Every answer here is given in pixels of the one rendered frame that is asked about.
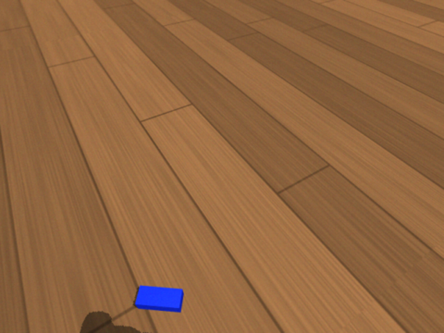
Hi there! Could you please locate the carton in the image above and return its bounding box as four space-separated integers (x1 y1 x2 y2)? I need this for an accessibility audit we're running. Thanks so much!
135 285 184 312

